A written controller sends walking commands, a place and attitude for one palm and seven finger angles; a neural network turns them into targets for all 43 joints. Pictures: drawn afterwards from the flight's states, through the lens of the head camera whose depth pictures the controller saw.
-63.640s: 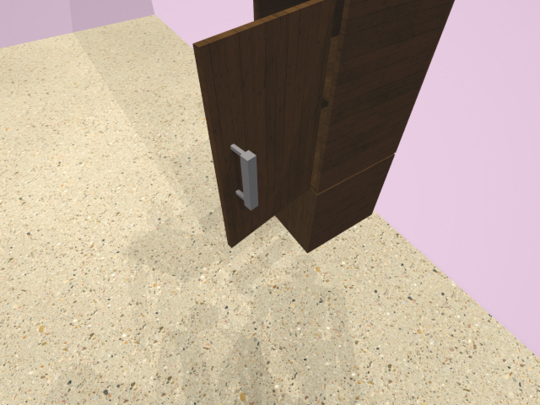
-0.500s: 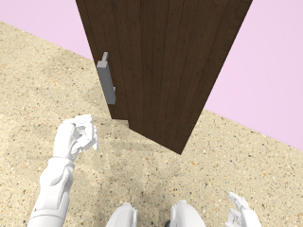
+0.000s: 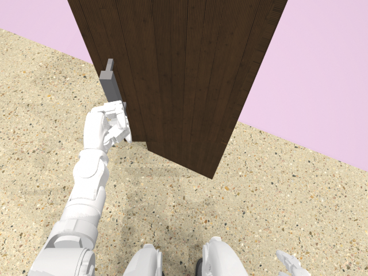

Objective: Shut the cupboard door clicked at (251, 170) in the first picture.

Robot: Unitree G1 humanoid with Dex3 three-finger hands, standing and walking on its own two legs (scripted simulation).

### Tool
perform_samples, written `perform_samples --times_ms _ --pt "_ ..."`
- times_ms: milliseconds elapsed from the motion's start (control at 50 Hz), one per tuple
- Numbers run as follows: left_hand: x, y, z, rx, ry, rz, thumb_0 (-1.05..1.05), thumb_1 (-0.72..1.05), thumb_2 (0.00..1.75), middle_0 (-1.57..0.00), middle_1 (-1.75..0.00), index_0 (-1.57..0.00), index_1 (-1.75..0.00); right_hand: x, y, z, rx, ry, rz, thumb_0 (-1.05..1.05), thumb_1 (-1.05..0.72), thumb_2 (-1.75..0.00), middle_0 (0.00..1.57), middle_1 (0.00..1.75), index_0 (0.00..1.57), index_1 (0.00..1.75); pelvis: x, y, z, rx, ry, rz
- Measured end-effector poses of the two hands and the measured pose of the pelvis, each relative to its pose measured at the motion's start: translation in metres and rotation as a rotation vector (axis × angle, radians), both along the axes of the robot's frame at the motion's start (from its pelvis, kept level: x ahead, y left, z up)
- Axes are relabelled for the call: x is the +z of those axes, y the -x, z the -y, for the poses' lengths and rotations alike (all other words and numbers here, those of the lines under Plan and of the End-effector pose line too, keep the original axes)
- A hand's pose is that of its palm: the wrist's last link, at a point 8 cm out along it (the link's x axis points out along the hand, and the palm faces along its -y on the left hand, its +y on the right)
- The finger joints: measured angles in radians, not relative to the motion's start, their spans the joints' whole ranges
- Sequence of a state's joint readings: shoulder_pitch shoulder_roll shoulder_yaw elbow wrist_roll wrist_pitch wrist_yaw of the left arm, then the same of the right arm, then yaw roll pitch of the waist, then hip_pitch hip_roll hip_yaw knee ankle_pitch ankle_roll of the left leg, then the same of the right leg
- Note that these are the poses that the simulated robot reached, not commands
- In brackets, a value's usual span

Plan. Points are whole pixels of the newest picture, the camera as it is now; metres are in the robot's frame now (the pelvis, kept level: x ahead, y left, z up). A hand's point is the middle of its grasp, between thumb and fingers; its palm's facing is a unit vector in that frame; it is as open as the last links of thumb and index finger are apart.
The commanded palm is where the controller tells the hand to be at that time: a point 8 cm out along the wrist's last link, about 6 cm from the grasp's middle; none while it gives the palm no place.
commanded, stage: bring the fist close to the handle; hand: left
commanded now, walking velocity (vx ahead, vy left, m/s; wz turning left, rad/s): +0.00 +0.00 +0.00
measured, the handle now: (116, 93) +0.52 +0.16 +0.04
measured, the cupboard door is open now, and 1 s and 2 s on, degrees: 26 19 6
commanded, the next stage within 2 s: push the door shut along its arc in 0.32 s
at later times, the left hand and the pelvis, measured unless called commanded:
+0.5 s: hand (126, 130) +0.42 +0.13 +0.04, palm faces -0.05 -1.00 -0.03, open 3.1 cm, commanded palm +0.40 +0.18 +0.04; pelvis -0.01 +0.00 +0.00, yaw +0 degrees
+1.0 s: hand (130, 106) +0.48 +0.12 +0.04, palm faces -0.16 -0.99 -0.02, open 3.1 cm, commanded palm +0.48 +0.17 +0.04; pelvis -0.01 +0.01 -0.01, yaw +0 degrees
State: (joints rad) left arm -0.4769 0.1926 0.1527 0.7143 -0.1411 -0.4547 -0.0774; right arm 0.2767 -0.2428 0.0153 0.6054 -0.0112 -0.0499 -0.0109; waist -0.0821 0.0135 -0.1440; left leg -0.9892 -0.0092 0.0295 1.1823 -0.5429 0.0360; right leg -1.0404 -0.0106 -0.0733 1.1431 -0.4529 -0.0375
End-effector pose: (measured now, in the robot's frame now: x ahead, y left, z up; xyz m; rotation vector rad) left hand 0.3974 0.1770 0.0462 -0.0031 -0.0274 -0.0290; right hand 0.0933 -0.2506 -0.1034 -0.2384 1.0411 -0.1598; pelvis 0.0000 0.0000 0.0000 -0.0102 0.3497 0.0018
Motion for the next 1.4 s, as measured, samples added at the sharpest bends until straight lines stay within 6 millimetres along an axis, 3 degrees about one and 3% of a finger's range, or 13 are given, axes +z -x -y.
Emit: perform_samples --times_ms 100,220,380,560,720,1120,1400 --pt "0.003 -0.005 0.000 0.002 -0.019 0.012 0.01 0.90 0.90 -1.30 -1.50 -1.30 -1.50 -0.001 0.015 0.004 -0.028 -0.006 -0.037 0.01 -0.90 -0.90 0.21 0.30 0.20 0.30 0.001 -0.001 0.000 -0.011 -0.004 -0.005" --pt "-0.007 0.009 -0.004 0.011 -0.022 -0.048 0.01 0.90 0.90 -1.30 -1.50 -1.30 -1.50 0.002 0.024 0.006 -0.041 -0.014 -0.061 0.01 -0.90 -0.90 0.21 0.30 0.20 0.30 0.005 -0.001 0.000 -0.015 -0.007 0.008" --pt "0.001 0.008 -0.006 0.016 -0.019 0.036 0.01 0.90 0.90 -1.30 -1.50 -1.30 -1.50 0.002 0.018 0.008 -0.014 0.011 -0.049 0.01 -0.90 -0.90 0.21 0.30 0.20 0.30 0.002 0.005 0.002 -0.002 -0.003 0.009" --pt "-0.007 -0.006 -0.001 -0.029 -0.030 -0.033 0.01 0.90 0.90 -1.30 -1.50 -1.30 -1.50 0.001 0.011 0.007 -0.015 0.011 -0.025 0.00 -0.90 -0.90 0.21 0.30 0.20 0.30 0.000 0.008 0.000 0.000 -0.001 0.000" --pt "0.004 -0.034 -0.004 -0.059 -0.037 0.013 0.01 0.90 0.90 -1.31 -1.50 -1.30 -1.50 -0.006 0.026 0.006 -0.030 0.020 -0.071 0.00 -0.90 -0.90 0.21 0.30 0.20 0.30 -0.006 0.010 -0.001 0.003 0.003 -0.019" --pt "-0.003 -0.091 -0.001 -0.154 -0.038 -0.038 0.01 0.90 0.90 -1.31 -1.50 -1.32 -1.50 -0.013 0.094 0.010 -0.107 0.062 -0.267 0.00 -0.90 -0.90 0.21 0.30 0.20 0.30 -0.019 0.014 -0.008 0.007 0.028 -0.089" --pt "-0.004 -0.132 0.027 -0.255 -0.035 -0.069 0.01 0.90 0.90 -1.30 -1.50 -1.30 -1.50 -0.013 0.118 -0.002 -0.147 0.063 -0.340 0.00 -0.90 -0.90 0.21 0.30 0.20 0.30 -0.026 0.009 -0.014 0.001 0.043 -0.139"
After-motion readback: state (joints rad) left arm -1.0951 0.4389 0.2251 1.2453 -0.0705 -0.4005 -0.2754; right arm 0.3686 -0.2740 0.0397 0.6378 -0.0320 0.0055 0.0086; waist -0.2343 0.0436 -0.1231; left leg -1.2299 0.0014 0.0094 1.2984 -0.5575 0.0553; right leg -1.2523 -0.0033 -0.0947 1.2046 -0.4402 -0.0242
